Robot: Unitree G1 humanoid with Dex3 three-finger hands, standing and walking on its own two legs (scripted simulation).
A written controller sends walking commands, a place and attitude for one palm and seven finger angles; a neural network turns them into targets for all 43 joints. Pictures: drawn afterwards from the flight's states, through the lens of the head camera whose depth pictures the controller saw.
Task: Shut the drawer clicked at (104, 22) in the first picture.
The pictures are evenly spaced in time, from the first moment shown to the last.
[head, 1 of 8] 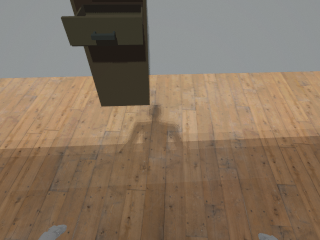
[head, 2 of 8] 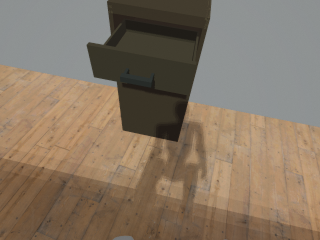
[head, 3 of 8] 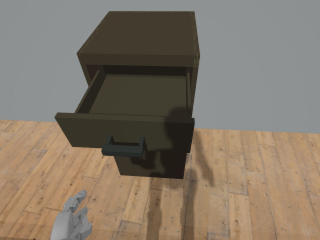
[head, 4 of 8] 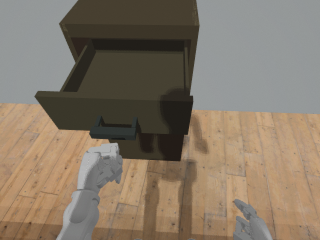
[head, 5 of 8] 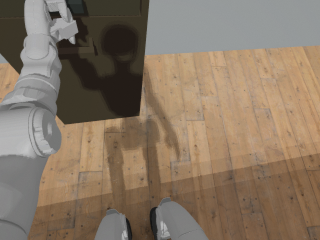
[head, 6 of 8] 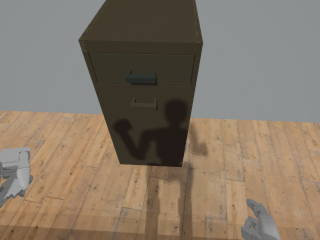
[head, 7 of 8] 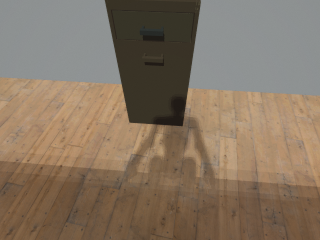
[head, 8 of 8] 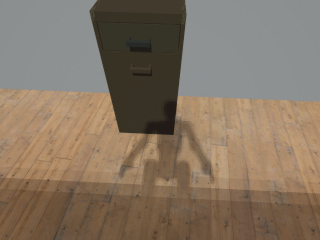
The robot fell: no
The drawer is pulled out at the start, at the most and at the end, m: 0.27 0.27 0.00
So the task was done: yes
